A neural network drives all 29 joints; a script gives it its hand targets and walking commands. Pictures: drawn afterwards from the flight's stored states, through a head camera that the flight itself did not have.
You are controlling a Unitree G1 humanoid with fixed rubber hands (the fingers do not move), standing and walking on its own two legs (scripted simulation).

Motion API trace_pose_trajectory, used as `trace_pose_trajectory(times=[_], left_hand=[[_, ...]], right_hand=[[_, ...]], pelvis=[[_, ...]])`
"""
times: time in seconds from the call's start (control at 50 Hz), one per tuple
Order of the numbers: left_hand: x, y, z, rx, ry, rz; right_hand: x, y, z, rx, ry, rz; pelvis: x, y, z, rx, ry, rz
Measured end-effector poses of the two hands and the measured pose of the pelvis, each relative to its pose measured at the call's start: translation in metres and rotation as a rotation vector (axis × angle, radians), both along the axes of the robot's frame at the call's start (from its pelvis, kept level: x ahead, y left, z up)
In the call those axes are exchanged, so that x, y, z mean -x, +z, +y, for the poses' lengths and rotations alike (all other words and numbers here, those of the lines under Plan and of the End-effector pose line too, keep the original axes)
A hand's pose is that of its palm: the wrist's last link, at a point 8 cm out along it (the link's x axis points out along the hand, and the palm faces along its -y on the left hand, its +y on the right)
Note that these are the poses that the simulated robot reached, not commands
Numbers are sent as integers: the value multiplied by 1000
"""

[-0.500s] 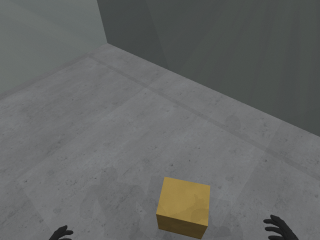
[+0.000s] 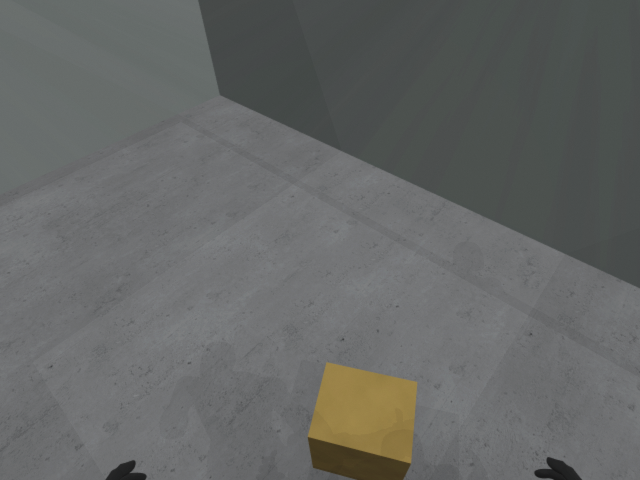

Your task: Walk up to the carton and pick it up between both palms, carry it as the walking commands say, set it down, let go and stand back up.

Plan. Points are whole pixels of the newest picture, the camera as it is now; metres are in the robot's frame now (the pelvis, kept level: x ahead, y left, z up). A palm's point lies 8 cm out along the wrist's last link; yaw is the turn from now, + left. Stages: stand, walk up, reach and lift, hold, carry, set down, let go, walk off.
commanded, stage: stand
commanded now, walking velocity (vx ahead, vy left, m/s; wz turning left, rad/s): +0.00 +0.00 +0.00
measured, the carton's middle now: (362, 427) +0.41 -0.06 -0.64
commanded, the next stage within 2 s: none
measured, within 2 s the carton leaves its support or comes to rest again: neither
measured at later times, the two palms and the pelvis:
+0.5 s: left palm out of the picture +0.07 +0.31 -0.09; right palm out of the picture +0.08 -0.30 -0.10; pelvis -0.02 +0.00 +0.00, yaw +0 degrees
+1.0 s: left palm out of the picture +0.07 +0.32 -0.09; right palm out of the picture +0.07 -0.30 -0.10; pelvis -0.02 +0.01 +0.01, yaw +0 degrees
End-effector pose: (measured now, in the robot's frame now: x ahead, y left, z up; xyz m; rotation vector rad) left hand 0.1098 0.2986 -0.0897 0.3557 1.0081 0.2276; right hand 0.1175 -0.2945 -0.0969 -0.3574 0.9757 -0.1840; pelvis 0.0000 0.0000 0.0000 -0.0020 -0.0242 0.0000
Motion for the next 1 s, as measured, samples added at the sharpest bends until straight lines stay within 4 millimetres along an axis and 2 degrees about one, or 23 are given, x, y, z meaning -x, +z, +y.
trace_pose_trajectory(times=[0.48, 1.0], left_hand=[[35, -2, 13, -6, 19, 68], [41, -5, 19, -5, 16, 100]], right_hand=[[40, -4, -6, 10, -22, 82], [50, -4, -7, 15, -42, 117]], pelvis=[[20, 4, 4, -2, -1, -16], [24, 5, 8, -3, -6, -18]])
